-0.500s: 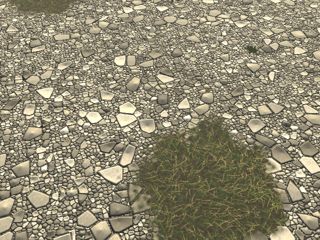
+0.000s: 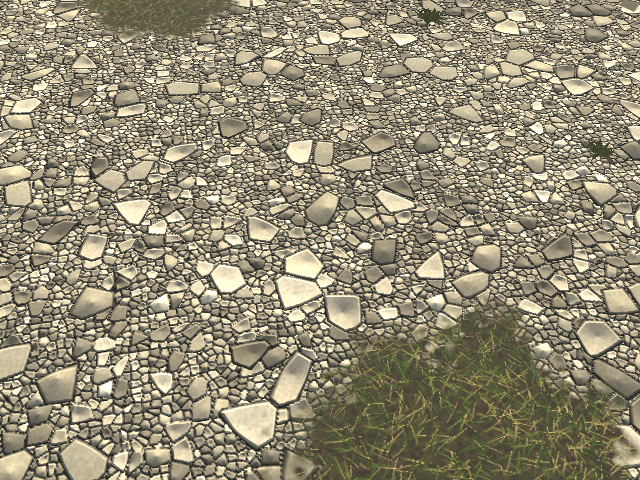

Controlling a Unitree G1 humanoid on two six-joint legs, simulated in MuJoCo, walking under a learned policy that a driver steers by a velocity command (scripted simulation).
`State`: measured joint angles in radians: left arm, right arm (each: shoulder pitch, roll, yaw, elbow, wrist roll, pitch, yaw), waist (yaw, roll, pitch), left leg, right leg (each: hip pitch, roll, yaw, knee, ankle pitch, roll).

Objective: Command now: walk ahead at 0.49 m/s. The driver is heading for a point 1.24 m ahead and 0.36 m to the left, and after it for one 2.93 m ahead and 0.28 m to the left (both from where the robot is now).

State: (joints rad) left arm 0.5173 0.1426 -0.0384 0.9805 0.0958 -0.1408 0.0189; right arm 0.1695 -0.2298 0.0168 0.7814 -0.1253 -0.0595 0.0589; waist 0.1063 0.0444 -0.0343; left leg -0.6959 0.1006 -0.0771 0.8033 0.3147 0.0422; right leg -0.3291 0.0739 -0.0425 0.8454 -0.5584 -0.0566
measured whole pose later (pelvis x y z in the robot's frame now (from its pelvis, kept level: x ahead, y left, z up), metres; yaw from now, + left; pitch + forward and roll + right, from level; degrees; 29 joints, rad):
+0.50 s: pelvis +0.29 +0.05 -0.14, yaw +2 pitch +3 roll +2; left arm 0.06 0.21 0.03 0.79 -0.01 -0.08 0.02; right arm 0.39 -0.19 -0.02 1.01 0.02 -0.07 -0.02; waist -0.06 -0.04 -0.03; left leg -0.14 -0.08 0.03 0.39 -0.30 0.05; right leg -0.69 -0.06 0.05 0.67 0.07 0.01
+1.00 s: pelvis +0.42 +0.04 -0.14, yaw +1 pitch +1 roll +0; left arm 0.14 0.18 0.04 0.96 0.00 -0.01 0.03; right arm 0.24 -0.19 -0.05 1.02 -0.01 0.00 -0.05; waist -0.01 -0.02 0.00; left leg -0.27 0.04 -0.03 0.53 -0.27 -0.04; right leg -0.33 0.04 -0.02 0.47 -0.15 -0.04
